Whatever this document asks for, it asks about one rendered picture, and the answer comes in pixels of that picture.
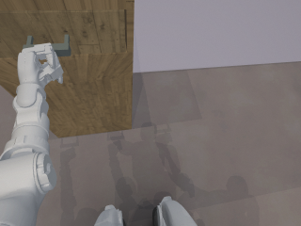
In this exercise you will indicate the robot left hand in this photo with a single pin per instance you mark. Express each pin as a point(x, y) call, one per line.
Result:
point(31, 71)

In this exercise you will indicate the left robot upper arm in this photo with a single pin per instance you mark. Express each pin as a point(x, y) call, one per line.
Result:
point(24, 182)

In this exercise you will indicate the drawer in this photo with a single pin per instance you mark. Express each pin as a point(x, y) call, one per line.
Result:
point(91, 31)

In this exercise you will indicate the right robot thigh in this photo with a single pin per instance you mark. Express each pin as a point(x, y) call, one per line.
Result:
point(171, 213)

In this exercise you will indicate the handle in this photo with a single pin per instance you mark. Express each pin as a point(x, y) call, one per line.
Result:
point(61, 49)

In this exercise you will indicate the robot left shin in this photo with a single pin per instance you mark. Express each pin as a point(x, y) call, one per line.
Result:
point(109, 207)

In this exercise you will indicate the left robot forearm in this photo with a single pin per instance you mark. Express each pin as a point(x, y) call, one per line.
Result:
point(32, 126)

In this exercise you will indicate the cabinet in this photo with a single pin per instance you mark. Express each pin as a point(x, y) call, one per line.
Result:
point(96, 95)

